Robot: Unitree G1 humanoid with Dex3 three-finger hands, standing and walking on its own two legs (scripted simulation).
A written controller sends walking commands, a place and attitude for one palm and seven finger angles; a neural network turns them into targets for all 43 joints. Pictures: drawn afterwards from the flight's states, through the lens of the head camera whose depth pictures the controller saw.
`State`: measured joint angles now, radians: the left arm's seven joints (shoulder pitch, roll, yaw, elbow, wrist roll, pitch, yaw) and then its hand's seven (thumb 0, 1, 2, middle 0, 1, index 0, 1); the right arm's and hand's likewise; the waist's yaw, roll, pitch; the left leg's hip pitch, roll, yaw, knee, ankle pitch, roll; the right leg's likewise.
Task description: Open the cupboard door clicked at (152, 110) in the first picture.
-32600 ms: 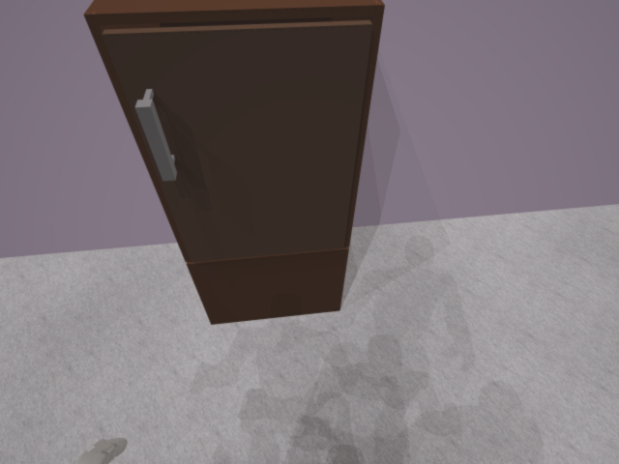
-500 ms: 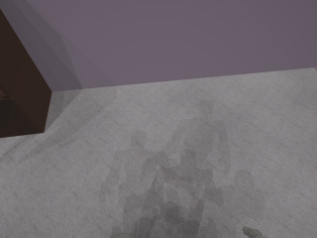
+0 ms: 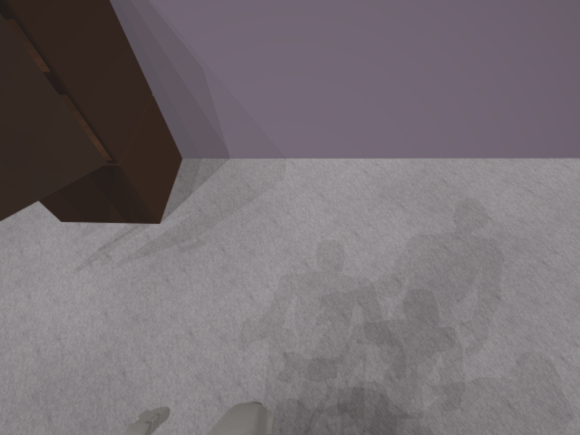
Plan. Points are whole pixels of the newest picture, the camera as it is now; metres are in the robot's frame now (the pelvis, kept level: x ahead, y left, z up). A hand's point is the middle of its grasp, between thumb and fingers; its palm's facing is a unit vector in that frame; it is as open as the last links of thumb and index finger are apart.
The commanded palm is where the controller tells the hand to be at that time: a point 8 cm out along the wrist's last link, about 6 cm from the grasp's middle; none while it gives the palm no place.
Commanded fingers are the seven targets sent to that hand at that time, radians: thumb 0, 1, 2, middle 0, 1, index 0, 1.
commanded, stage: turn to face it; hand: left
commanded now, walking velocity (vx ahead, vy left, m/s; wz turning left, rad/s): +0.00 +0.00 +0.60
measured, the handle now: out of the picture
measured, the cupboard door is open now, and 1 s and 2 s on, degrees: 44 44 44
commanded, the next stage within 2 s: take the last steps up to it in 0.92 s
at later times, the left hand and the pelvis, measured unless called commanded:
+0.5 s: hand out of the picture +0.02 +0.24 -0.16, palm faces +0.33 -0.90 -0.28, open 7.4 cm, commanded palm none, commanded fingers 0.00 0.90 0.90 -0.20 -0.30 -0.20 -0.30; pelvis +0.01 +0.01 +0.00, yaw +17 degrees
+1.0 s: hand out of the picture -0.02 +0.15 -0.16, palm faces +0.54 -0.80 -0.25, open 7.3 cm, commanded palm none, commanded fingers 0.00 0.90 0.90 -0.20 -0.30 -0.20 -0.30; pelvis +0.04 -0.04 +0.01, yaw +32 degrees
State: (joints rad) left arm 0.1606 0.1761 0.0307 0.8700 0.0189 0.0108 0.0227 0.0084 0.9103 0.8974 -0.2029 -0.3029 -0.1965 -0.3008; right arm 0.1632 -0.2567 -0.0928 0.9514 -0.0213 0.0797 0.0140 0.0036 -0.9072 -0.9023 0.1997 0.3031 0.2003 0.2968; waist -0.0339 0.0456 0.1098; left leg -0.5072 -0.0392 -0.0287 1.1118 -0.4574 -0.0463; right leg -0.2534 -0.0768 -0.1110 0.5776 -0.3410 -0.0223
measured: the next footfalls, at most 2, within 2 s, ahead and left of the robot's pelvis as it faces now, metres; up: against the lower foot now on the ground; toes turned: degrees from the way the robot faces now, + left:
left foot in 0.30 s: +0.03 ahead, +0.13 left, +0.00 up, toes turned +18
right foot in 0.66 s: +0.11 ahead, -0.11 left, +0.00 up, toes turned +19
